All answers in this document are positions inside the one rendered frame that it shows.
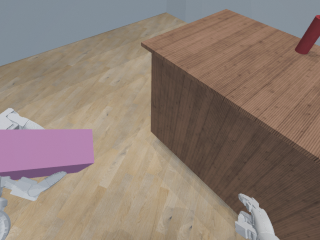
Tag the left robot hand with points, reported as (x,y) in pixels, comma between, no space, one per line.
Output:
(24,187)

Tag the sponge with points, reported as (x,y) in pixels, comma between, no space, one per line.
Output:
(34,153)

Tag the table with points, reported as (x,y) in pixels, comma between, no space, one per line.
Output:
(234,101)

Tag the right robot hand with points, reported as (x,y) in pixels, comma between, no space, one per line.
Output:
(249,226)

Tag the left robot forearm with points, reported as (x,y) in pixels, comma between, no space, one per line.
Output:
(5,222)

